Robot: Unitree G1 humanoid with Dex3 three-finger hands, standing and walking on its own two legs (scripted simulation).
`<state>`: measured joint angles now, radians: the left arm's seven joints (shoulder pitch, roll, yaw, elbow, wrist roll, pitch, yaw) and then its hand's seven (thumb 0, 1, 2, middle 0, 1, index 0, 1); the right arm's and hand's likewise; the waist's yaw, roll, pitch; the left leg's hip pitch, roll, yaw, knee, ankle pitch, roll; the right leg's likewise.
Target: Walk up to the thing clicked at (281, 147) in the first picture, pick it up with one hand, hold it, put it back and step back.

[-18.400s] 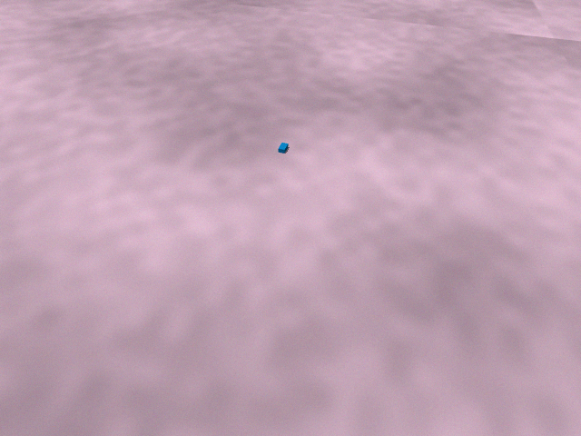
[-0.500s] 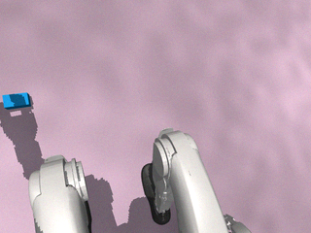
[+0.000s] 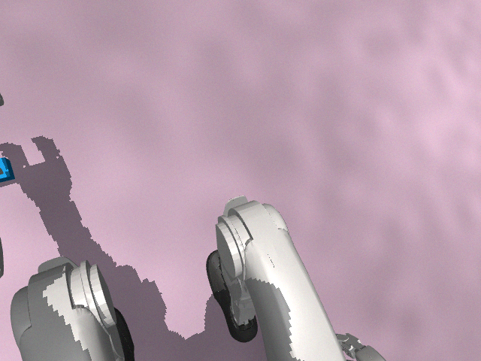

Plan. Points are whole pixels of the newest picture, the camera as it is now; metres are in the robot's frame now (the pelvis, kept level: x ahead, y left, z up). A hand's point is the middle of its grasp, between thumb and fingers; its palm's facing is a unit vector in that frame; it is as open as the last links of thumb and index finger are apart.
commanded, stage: approach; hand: left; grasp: from above
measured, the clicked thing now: out of the picture +0.50 +0.28 -0.31
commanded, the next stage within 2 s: close in in 0.24 s
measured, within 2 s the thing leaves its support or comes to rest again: neither
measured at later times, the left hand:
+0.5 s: hand out of the picture +0.49 +0.29 -0.19, palm faces -0.46 -0.07 -0.89, open 12.4 cm
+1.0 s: hand out of the picture +0.49 +0.28 -0.26, palm faces -0.48 -0.09 -0.87, open 12.9 cm
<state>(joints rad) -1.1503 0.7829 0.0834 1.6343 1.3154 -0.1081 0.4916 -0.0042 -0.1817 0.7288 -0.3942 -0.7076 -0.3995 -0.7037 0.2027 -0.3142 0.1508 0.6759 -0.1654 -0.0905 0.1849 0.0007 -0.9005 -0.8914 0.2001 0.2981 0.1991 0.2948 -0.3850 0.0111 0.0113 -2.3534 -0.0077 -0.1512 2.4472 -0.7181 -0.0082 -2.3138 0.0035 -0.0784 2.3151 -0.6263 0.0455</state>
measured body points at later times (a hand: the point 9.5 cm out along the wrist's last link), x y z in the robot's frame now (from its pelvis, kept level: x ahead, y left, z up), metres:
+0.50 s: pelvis +0.00 +0.01 +0.00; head +0.26 +0.11 +0.35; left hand +0.51 +0.29 -0.14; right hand +0.05 -0.27 -0.07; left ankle +0.06 +0.13 -0.29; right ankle +0.11 -0.12 -0.29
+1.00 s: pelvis +0.00 +0.00 -0.02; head +0.29 +0.09 +0.31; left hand +0.51 +0.28 -0.21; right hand -0.01 -0.25 -0.07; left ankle +0.06 +0.13 -0.29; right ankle +0.11 -0.13 -0.29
